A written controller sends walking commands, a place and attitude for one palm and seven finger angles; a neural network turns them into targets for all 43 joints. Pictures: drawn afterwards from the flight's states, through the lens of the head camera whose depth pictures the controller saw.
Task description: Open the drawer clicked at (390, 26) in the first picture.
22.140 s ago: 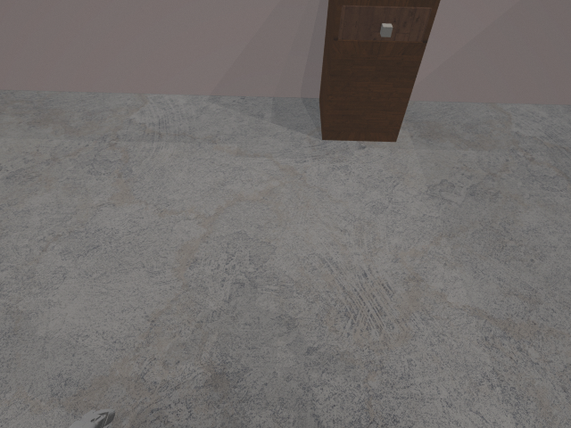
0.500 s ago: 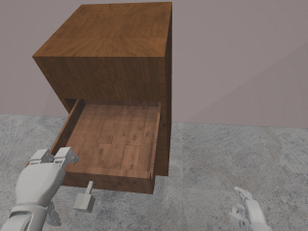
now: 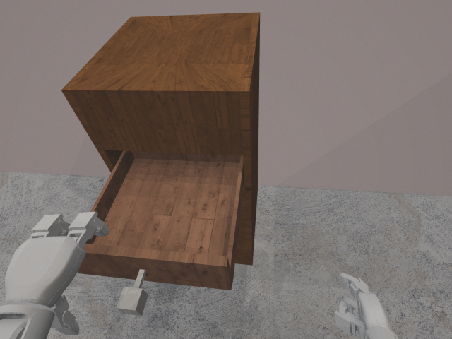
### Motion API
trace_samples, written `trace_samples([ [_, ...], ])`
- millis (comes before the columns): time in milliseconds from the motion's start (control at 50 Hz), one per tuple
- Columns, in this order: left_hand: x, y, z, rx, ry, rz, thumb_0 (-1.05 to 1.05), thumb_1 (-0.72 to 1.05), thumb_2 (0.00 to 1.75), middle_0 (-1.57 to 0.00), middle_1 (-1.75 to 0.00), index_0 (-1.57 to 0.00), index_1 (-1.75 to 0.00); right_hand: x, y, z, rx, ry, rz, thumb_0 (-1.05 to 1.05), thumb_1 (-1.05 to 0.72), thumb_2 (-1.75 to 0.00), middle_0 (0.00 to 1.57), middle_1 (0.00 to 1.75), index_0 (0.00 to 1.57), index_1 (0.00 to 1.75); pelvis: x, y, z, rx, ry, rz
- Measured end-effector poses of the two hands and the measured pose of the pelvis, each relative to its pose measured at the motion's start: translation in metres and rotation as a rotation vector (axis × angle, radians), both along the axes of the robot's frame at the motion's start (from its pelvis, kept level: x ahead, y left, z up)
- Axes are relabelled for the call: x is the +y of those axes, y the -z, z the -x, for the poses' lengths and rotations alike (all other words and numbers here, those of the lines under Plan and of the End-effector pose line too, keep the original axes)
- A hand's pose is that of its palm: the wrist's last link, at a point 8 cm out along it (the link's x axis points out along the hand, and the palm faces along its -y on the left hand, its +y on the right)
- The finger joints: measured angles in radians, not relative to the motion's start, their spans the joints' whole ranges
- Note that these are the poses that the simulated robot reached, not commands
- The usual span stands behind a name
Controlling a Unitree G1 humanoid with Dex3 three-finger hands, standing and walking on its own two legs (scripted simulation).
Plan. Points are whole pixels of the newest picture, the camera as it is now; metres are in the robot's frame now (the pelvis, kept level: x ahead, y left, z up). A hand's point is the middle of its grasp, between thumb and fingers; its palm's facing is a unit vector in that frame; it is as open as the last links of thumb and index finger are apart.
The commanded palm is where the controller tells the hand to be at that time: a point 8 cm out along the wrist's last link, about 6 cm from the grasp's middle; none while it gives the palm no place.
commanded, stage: draw the hand back to the body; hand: left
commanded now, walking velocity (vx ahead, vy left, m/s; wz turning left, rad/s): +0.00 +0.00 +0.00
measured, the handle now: (136, 290) +0.22 +0.25 -0.12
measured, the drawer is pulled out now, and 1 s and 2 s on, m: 0.30 0.30 0.30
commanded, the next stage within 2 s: step back with the hand held close in 1.00 s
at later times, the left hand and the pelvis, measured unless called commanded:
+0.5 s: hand (76, 241) +0.19 +0.23 +0.16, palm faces +0.37 -0.83 -0.42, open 11.3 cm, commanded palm +0.14 +0.27 +0.17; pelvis +0.02 -0.01 +0.01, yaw +2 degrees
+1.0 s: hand (73, 239) +0.19 +0.23 +0.17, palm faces +0.41 -0.80 -0.43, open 7.6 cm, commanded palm +0.14 +0.27 +0.19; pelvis +0.02 -0.02 +0.01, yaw +2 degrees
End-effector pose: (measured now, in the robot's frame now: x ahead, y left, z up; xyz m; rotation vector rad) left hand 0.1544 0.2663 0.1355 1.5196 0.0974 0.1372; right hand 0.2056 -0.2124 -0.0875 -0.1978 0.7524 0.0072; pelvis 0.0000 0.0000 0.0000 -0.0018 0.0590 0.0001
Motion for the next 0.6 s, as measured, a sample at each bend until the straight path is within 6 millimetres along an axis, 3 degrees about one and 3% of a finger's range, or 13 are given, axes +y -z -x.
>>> trace_samples([
  [20, 0.001, -0.002, 0.001, -0.001, 0.001, -0.001, 0.0, -0.49, 0.3, -0.32, -1.2, -0.32, -1.2, 0.001, -0.001, -0.001, -0.001, -0.002, 0.0, 0.01, -0.9, -0.9, 0.2, 0.3, 0.2, 0.3, 0.0, 0.0, 0.0, -0.001, -0.001, 0.001],
  [80, 0.007, -0.001, 0.003, -0.12, -0.111, 0.538, 0.0, -0.48, 0.3, -0.32, -1.19, -0.32, -1.19, 0.004, -0.007, 0.001, -0.062, 0.034, -0.013, 0.01, -0.9, -0.9, 0.2, 0.3, 0.2, 0.3, 0.002, -0.003, -0.001, -0.047, -0.018, 0.004],
  [120, 0.007, 0.0, 0.003, -0.207, -0.155, 0.785, 0.0, -0.46, 0.31, -0.31, -1.18, -0.32, -1.18, 0.007, -0.013, 0.004, -0.101, 0.045, -0.005, 0.01, -0.9, -0.9, 0.2, 0.3, 0.2, 0.3, 0.002, -0.005, -0.004, -0.069, -0.028, 0.004],
  [200, 0.003, -0.007, 0.001, -0.336, -0.145, 1.013, -0.01, -0.39, 0.34, -0.31, -1.13, -0.31, -1.13, 0.012, -0.021, 0.011, -0.136, 0.032, 0.008, 0.01, -0.9, -0.9, 0.2, 0.3, 0.2, 0.3, -0.001, -0.008, -0.01, -0.093, -0.043, 0.005],
  [380, 0.002, -0.032, -0.005, -0.397, -0.063, 1.034, -0.01, -0.13, 0.46, -0.28, -0.96, -0.28, -0.96, 0.008, -0.021, 0.014, -0.135, 0.02, -0.003, 0.01, -0.9, -0.9, 0.2, 0.3, 0.21, 0.3, -0.005, -0.012, -0.015, -0.093, -0.041, 0.006],
  [600, 0.001, -0.046, 0.003, -0.412, -0.068, 0.987, 0.0, 0.25, 0.62, -0.26, -0.72, -0.26, -0.72, -0.007, -0.02, 0.003, -0.138, 0.038, 0.002, 0.01, -0.9, -0.9, 0.2, 0.3, 0.2, 0.3, -0.009, -0.013, -0.017, -0.079, -0.042, 0.005],
])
